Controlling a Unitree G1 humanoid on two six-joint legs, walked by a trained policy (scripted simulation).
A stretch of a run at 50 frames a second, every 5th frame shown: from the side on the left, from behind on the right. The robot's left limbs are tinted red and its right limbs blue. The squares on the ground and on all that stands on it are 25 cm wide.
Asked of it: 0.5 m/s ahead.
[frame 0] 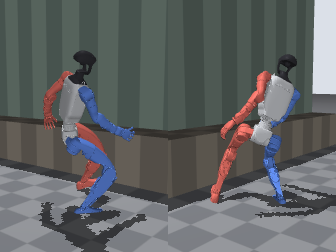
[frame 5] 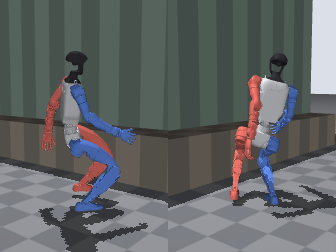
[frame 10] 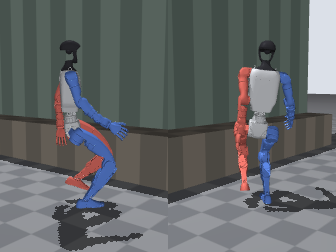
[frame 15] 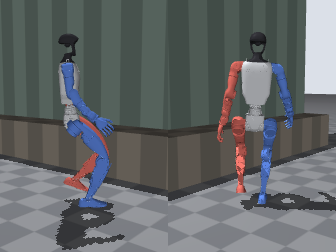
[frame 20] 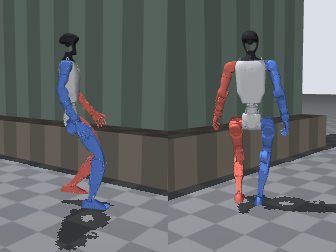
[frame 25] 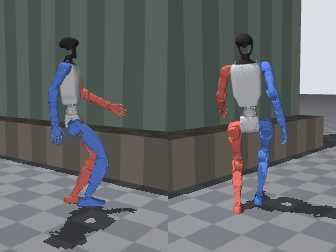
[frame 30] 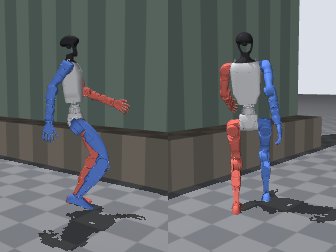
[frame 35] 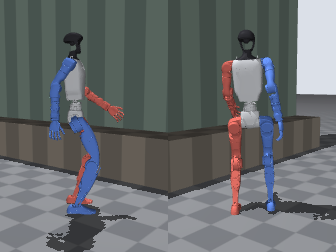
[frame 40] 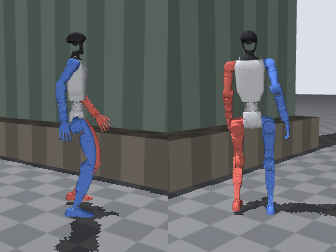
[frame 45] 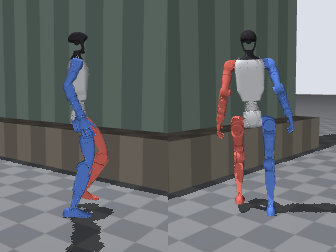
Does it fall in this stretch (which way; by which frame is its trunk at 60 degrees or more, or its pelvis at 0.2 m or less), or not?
no
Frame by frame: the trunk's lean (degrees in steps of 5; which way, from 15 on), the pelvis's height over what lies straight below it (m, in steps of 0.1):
0: 25 forward and to its right, 0.6
5: 15 to its right, 0.6
10: 5, 0.6
15: 5, 0.7
20: 0, 0.7
25: 5, 0.7
30: 5, 0.7
35: 5, 0.8
40: 5, 0.8
45: 5, 0.8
